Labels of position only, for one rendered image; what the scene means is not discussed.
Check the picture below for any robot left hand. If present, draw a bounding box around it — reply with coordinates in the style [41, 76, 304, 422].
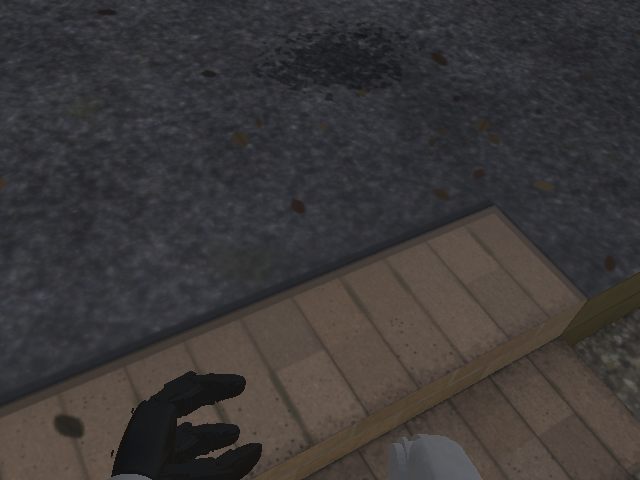
[111, 371, 262, 480]

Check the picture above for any right robot thigh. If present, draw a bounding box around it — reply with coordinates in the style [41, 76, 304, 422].
[388, 434, 483, 480]

